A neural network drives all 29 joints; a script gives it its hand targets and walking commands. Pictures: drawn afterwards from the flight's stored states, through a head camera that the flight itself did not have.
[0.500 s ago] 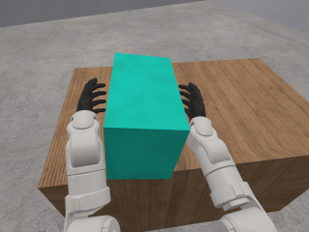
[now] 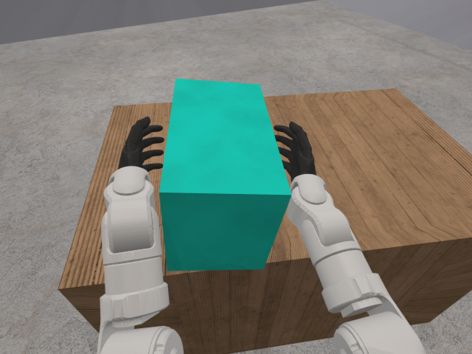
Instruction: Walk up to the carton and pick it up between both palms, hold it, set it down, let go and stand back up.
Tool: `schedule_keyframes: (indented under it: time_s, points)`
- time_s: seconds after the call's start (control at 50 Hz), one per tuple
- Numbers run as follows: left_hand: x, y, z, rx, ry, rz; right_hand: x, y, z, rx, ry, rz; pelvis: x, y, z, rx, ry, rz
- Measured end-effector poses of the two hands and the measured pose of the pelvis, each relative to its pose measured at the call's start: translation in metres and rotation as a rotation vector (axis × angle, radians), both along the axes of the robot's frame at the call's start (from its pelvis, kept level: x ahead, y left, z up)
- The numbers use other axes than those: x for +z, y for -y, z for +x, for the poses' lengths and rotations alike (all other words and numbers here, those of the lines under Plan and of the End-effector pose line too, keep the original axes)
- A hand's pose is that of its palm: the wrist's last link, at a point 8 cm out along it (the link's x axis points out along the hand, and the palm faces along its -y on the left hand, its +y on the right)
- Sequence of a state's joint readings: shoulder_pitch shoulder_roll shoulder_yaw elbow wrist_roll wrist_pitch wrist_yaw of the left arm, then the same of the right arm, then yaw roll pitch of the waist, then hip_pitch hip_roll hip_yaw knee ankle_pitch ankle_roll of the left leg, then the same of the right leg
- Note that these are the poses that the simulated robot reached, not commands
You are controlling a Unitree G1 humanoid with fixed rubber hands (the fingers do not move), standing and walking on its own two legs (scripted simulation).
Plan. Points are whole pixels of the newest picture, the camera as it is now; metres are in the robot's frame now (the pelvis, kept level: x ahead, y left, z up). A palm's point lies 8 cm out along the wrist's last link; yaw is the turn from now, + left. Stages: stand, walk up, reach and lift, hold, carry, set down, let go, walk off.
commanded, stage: hold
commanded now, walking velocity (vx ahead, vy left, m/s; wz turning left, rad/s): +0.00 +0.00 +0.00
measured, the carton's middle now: (217, 169) +0.43 -0.02 +0.11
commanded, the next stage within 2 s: none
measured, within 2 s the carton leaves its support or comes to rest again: neither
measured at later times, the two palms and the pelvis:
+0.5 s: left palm (130, 168) +0.36 +0.12 +0.19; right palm (299, 168) +0.35 -0.14 +0.16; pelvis +0.00 +0.00 +0.00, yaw +0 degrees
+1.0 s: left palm (130, 172) +0.36 +0.12 +0.18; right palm (297, 172) +0.35 -0.14 +0.16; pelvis -0.01 +0.00 +0.00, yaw +0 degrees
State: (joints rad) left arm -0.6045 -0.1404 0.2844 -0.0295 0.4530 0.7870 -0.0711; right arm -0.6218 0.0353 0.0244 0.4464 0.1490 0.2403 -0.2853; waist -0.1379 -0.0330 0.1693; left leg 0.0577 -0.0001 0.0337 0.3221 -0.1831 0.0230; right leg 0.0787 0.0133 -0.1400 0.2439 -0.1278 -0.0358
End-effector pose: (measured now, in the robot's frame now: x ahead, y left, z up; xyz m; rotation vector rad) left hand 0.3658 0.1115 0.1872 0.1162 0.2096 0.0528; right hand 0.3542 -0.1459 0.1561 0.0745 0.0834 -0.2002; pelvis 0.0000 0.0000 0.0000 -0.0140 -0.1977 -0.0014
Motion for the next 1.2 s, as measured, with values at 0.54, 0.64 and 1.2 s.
schedule_keyframes:
  time_s: [0.54, 0.64, 1.2]
  points:
    - [0.003, -0.003, -0.003, 0.013, 0.006, -0.012, 0.006, -0.003, 0.001, 0.016, 0.004, -0.02, 0.0, 0.004, -0.002, 0.0, 0.009, 0.004]
    - [-0.006, -0.003, -0.003, 0.008, -0.03, -0.011, -0.006, -0.002, -0.002, 0.009, -0.032, -0.013, 0.0, 0.004, -0.003, 0.002, 0.01, 0.004]
    - [0.0, -0.005, -0.004, 0.011, -0.006, -0.001, 0.0, -0.005, -0.001, 0.02, -0.002, -0.004, 0.0, 0.0, -0.005, 0.001, 0.004, 0.002]
